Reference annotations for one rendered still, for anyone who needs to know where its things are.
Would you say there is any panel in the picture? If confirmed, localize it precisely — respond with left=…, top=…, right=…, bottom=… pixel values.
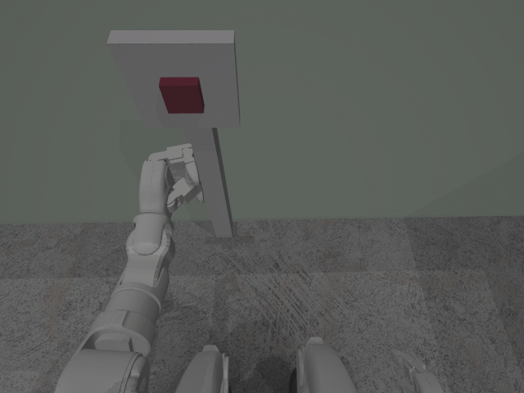
left=106, top=30, right=240, bottom=237

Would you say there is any robot left upper arm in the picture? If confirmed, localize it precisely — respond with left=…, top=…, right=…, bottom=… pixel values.
left=57, top=349, right=150, bottom=393

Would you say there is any left robot forearm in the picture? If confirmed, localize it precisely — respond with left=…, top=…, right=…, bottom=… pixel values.
left=54, top=212, right=175, bottom=393

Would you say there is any robot thigh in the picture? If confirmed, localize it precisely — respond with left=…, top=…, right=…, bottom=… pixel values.
left=175, top=351, right=230, bottom=393
left=296, top=343, right=359, bottom=393

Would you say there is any left robot hand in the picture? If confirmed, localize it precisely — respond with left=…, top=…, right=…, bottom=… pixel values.
left=138, top=143, right=204, bottom=219

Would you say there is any button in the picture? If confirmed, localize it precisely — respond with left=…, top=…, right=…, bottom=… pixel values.
left=159, top=77, right=205, bottom=114

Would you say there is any robot left thigh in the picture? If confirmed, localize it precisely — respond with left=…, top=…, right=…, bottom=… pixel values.
left=175, top=351, right=230, bottom=393

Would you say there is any robot right thigh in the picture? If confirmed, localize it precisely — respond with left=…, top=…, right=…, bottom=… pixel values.
left=296, top=343, right=359, bottom=393

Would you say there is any right robot hand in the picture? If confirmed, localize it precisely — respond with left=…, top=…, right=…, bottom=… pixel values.
left=391, top=350, right=445, bottom=393

